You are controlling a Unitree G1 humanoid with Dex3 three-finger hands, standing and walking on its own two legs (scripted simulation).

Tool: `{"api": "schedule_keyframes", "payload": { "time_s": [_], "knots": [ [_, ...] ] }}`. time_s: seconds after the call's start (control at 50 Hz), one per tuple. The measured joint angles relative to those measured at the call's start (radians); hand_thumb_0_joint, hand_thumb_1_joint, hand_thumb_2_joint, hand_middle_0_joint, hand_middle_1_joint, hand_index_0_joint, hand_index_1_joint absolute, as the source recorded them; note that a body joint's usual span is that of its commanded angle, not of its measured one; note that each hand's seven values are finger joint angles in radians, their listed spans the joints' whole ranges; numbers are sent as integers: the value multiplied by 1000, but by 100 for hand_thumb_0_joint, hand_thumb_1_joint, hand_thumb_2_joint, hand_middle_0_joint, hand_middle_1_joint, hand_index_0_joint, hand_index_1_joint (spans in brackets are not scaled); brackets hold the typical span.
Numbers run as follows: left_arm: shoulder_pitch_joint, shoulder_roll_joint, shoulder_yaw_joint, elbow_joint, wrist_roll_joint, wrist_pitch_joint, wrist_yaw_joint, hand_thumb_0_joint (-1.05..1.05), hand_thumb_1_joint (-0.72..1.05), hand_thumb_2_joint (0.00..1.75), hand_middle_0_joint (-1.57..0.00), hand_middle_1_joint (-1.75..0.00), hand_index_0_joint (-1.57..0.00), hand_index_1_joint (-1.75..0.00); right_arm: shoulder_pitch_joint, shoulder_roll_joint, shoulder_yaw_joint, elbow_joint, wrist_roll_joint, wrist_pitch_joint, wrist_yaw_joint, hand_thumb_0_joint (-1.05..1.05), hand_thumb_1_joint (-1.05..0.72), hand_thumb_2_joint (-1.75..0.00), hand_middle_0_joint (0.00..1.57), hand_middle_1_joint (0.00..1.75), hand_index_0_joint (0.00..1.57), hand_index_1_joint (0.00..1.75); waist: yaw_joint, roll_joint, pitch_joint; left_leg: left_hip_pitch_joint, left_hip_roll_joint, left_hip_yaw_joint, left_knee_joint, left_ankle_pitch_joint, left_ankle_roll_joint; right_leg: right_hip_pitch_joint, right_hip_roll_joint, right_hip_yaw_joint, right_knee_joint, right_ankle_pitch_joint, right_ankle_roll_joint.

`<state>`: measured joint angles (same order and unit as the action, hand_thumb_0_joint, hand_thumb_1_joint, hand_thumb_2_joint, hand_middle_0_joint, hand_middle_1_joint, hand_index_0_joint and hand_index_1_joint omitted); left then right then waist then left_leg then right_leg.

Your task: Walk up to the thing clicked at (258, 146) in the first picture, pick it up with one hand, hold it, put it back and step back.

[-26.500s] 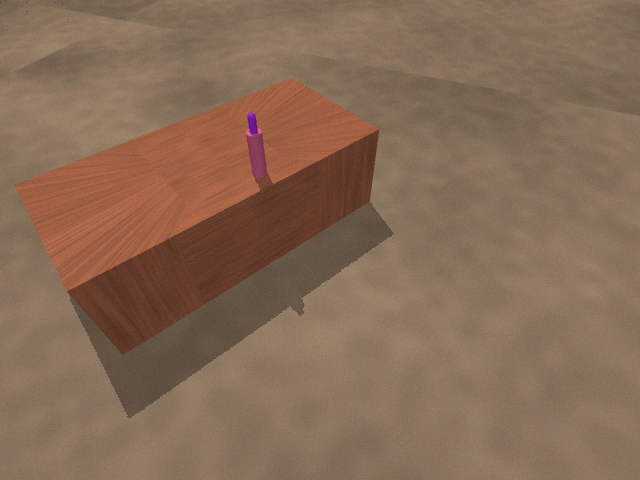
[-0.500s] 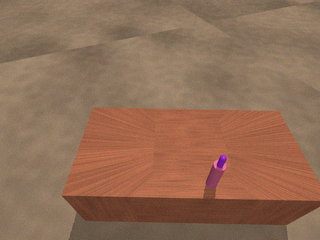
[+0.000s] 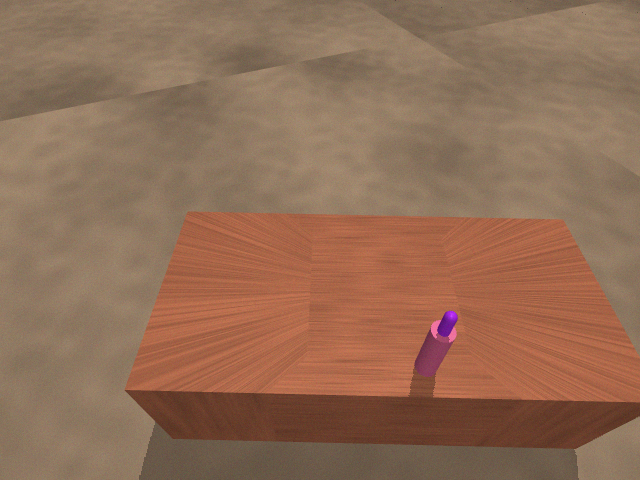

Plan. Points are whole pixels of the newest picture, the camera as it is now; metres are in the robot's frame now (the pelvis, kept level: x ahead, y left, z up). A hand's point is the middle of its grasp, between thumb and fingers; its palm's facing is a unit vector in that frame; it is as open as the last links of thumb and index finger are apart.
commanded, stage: stand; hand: right
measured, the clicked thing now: (437, 342) +0.43 -0.24 -0.28
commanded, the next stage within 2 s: step back in 1.28 s
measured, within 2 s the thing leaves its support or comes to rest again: neither
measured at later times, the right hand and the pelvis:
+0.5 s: hand out of the picture +0.07 -0.25 -0.15, palm faces -0.02 +0.94 -0.35, open 7.4 cm; pelvis +0.00 +0.00 +0.00, yaw +0 degrees
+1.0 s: hand out of the picture +0.07 -0.25 -0.15, palm faces -0.02 +0.93 -0.36, open 7.4 cm; pelvis +0.00 +0.00 +0.00, yaw +0 degrees
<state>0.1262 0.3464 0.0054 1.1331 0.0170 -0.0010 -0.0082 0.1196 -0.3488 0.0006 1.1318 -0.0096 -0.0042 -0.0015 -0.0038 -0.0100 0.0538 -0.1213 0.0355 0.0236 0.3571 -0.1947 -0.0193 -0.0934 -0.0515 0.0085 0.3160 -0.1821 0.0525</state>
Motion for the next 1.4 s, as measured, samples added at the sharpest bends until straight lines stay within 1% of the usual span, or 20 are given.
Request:
{"api": "schedule_keyframes", "payload": {
  "time_s": [0.32,0.76,1.28,1.34,1.4],
  "knots": [
    [-4,2,2,-4,1,1,-2,0,90,90,-20,-30,-20,-30,-7,2,-1,-8,0,-3,0,1,-91,-89,21,30,21,30,4,1,-3,8,-6,1,-8,2,2,4,-6,1,1,-3,2],
    [6,3,4,-1,3,-1,-2,0,90,90,-20,-30,-20,-30,1,0,-4,-7,0,3,4,1,-91,-89,21,30,21,30,-1,0,3,-4,-3,-5,-2,1,1,-1,-3,-5,-4,0,1],
    [-5,3,-2,-14,1,-4,0,0,90,90,-20,-30,-20,-30,-11,0,-3,-14,2,-1,3,1,-91,-89,21,30,21,30,1,3,-3,2,-6,-1,-3,-6,4,5,-6,-2,-7,-5,4],
    [-11,12,15,-45,-10,5,4,0,90,90,-20,-30,-20,-30,-27,-2,-12,-31,8,14,9,1,-91,-89,21,30,21,30,3,-2,19,-33,-6,0,39,-18,6,-41,-7,2,55,-26,1],
    [-27,33,29,-83,-14,12,12,0,90,90,-20,-30,-20,-30,-50,-4,-24,-59,14,28,11,1,-91,-89,21,30,21,30,3,-11,64,-77,-3,-4,89,-26,6,-95,-3,2,131,-46,-13]
  ]
}}
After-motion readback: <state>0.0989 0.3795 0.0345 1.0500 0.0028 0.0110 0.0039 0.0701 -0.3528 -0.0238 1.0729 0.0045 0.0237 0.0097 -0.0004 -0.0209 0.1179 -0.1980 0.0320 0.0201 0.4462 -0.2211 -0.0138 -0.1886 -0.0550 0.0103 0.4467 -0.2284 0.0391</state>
